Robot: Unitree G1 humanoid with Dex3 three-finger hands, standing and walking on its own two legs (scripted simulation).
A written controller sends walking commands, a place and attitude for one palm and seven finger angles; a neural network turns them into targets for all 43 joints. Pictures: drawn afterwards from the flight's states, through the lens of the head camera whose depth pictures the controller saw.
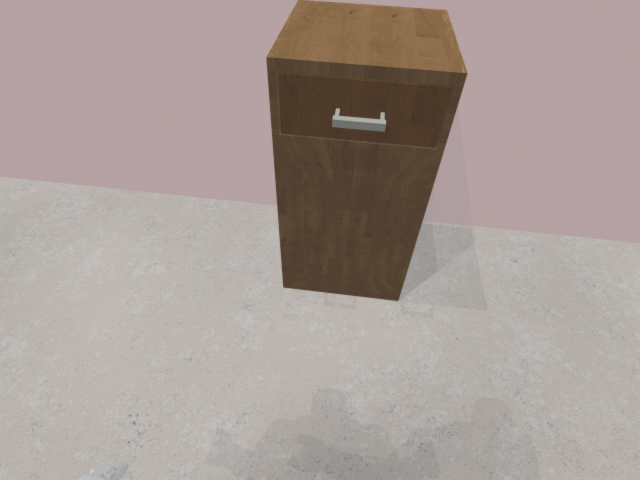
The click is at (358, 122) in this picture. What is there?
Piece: drawer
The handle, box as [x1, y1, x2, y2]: [332, 108, 385, 131]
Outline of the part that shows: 333,115 332,126 384,131 385,120 383,112 380,113 379,119 339,116 339,109 336,108 335,114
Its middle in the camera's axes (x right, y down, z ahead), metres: +0.09 -0.29 +0.93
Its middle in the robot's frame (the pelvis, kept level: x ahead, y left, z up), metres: +0.89 -0.05 +0.00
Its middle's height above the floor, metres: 0.77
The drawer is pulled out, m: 0.00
